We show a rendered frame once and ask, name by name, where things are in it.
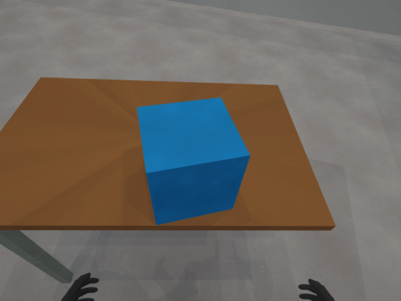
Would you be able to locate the right robot hand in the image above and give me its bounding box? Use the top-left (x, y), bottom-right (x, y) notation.
top-left (298, 279), bottom-right (335, 301)

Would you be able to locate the carton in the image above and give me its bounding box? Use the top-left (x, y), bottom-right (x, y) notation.
top-left (137, 97), bottom-right (250, 225)

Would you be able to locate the table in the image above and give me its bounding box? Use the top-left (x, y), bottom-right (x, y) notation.
top-left (0, 77), bottom-right (335, 283)

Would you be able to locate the left robot hand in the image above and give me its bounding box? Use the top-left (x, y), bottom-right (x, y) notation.
top-left (61, 273), bottom-right (99, 301)

